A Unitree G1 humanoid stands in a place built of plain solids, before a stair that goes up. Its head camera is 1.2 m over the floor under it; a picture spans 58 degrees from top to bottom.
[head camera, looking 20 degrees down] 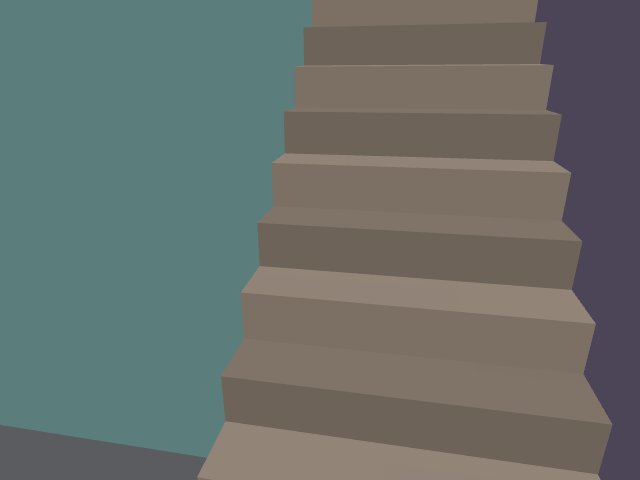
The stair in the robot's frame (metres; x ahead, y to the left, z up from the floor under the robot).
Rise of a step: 0.18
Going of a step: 0.20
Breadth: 1.18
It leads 11 degrees to the right of straight ahead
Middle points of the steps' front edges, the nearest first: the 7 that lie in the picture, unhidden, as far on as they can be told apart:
0.98 -0.28 0.36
1.18 -0.32 0.54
1.38 -0.35 0.72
1.58 -0.39 0.90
1.78 -0.43 1.09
1.98 -0.46 1.27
2.17 -0.50 1.45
